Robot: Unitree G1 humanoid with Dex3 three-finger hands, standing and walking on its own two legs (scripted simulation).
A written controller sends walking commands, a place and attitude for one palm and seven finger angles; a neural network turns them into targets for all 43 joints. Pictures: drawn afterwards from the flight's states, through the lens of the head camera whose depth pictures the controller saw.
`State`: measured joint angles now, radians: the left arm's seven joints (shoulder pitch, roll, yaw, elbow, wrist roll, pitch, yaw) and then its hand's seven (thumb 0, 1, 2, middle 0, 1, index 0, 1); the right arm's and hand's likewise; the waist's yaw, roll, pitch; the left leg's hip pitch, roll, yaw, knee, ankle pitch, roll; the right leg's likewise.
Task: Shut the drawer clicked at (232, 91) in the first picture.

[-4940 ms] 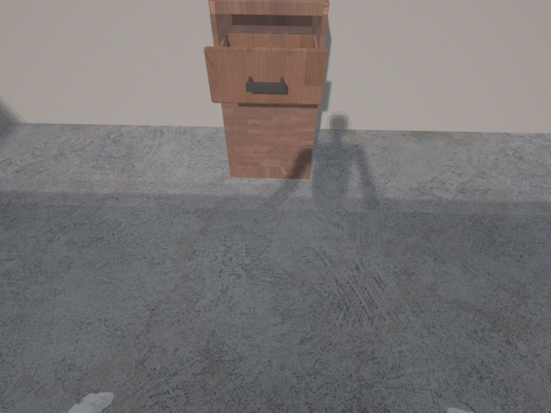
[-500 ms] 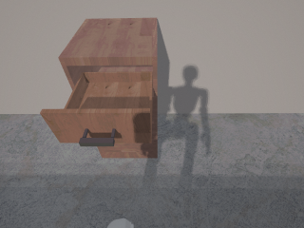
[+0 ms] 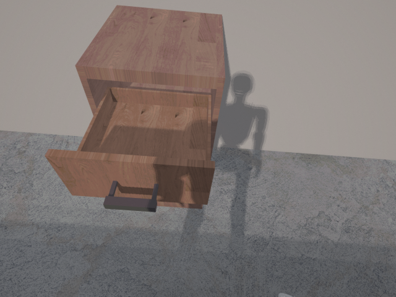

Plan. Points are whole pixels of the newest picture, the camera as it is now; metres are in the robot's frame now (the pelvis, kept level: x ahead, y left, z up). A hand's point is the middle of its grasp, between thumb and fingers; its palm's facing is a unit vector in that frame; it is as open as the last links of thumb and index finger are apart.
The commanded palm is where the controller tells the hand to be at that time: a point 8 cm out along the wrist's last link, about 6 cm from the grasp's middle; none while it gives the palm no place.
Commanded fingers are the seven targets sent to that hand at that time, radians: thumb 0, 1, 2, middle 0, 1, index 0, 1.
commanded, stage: come to a stop and stand still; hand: left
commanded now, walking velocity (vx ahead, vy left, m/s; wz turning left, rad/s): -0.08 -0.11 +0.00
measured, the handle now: (133, 195) +0.33 +0.19 -0.06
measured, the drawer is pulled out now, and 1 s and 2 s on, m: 0.29 0.29 0.29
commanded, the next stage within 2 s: look again from close up in 1.52 s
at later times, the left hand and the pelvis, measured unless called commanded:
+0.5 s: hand out of the picture +0.03 +0.11 -0.17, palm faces +0.00 -0.97 -0.26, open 7.3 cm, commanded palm none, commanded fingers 0.00 0.90 0.90 -0.20 -0.30 -0.20 -0.30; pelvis -0.03 -0.07 -0.02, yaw +1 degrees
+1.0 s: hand out of the picture +0.00 +0.09 -0.18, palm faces +0.03 -0.99 -0.17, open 7.4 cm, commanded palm none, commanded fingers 0.00 0.90 0.90 -0.20 -0.30 -0.20 -0.30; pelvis +0.00 -0.08 +0.00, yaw +0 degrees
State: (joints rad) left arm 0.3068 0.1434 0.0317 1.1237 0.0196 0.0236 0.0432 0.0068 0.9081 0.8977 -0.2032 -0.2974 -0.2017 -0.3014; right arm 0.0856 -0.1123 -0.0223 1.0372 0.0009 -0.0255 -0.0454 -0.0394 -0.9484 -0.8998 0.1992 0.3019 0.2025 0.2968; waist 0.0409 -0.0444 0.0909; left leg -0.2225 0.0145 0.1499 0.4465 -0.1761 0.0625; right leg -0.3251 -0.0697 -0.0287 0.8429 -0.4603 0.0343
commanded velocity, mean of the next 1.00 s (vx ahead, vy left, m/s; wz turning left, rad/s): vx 0.00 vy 0.00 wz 0.00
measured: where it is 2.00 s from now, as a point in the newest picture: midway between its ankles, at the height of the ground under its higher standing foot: outside the picture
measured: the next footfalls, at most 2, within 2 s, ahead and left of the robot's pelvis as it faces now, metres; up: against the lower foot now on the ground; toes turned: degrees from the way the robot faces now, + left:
right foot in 0.24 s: +0.02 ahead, -0.18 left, +0.00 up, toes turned -2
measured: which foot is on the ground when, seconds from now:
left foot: down 0.00-1.00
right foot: up 0.00-0.22, down 0.24-1.00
